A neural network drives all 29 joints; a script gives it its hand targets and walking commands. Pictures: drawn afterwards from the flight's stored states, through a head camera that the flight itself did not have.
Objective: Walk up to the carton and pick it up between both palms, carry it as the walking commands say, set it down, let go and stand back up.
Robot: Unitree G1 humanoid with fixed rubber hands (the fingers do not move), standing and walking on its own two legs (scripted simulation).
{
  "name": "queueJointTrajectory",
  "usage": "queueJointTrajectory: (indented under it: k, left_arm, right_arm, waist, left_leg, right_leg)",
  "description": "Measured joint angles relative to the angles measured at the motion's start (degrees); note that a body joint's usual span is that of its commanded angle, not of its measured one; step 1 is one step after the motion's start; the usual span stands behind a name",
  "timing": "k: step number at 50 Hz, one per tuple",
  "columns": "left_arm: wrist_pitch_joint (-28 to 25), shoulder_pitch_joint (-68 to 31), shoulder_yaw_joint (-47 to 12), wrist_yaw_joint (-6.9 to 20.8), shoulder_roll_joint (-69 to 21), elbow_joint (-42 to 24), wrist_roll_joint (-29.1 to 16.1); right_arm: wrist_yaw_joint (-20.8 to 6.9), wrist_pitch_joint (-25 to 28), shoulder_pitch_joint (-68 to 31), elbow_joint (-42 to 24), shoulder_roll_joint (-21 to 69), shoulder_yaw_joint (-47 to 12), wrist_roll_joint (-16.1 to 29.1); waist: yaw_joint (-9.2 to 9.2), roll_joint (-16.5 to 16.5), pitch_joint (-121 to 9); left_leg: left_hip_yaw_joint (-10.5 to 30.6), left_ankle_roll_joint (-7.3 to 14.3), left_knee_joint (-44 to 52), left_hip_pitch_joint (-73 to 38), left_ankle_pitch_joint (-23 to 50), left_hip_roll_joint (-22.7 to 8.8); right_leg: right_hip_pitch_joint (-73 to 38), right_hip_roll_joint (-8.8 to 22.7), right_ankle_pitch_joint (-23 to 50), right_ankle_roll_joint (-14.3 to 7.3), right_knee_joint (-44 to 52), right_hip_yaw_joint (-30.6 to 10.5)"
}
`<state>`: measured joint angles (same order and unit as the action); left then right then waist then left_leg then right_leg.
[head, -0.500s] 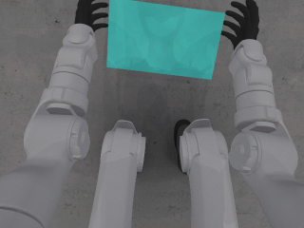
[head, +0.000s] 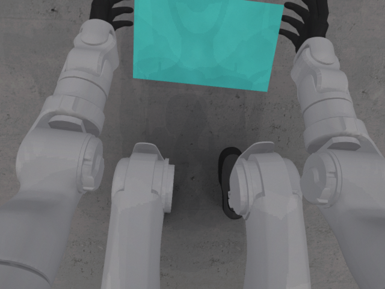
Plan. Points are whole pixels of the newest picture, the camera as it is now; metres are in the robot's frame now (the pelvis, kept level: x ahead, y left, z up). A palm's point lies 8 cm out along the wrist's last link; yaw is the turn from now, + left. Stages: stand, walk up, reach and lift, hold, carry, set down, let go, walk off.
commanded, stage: set down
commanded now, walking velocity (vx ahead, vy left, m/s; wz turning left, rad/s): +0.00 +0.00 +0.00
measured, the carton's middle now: (203, 46) +0.51 -0.02 -0.27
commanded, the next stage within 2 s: none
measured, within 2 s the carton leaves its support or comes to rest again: rests again in 0.64 s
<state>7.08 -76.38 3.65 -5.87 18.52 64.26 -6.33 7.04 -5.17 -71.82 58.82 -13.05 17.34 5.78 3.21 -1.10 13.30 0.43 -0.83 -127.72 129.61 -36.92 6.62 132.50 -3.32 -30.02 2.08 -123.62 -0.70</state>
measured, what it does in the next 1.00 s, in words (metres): stands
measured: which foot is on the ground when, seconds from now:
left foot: down 0.00-1.00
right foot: down 0.00-1.00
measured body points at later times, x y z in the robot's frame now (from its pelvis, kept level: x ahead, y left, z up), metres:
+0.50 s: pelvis -0.01 +0.00 -0.01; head +0.35 +0.01 +0.26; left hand +0.53 +0.16 -0.20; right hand +0.51 -0.20 -0.18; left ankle +0.09 +0.11 -0.33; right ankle +0.12 -0.12 -0.33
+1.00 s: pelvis -0.01 +0.00 -0.01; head +0.35 +0.01 +0.25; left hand +0.53 +0.15 -0.21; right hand +0.51 -0.20 -0.19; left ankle +0.09 +0.10 -0.33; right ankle +0.12 -0.12 -0.33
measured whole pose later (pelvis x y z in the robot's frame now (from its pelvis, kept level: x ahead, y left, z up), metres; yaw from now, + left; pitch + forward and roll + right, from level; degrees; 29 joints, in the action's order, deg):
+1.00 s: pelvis -0.01 +0.00 -0.01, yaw +0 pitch +36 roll -1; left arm 4.8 -82.4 1.6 -3.0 19.7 70.7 -7.0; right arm 5.7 -2.1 -79.2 70.5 -17.7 12.1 11.1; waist 2.5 -1.6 19.1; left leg -0.6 0.9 -129.6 130.0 -35.4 3.1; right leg 132.4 -1.2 -28.8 0.6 -125.4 0.9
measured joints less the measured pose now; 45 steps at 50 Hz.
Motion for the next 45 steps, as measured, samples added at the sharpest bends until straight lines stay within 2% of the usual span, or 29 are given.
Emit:
queueJointTrajectory:
  k: [16,45]
  left_arm:
    - [-0.69,-3.37,-1.64,0.74,1.2,4.63,-0.97]
    - [-1.95,-5.57,-2.33,2.67,1.29,6.33,-0.91]
  right_arm:
    - [-0.77,0.72,-3.6,5.15,-1.66,-1.71,0.96]
    - [-1.02,2.9,-6.73,11.07,-4.43,-4.85,4.74]
  waist:
    - [0.15,0.35,2.84]
    - [-0.59,-0.35,5.35]
  left_leg:
    - [-0.76,0.99,-0.54,-0.06,1.52,-1.06]
    - [-1.03,1.65,-1.68,0.35,1.58,-3.17]
  right_leg:
    - [-0.56,0.91,1.04,-0.13,-0.51,0.21]
    - [-0.11,1.98,1.16,-1.32,-1.65,1.35]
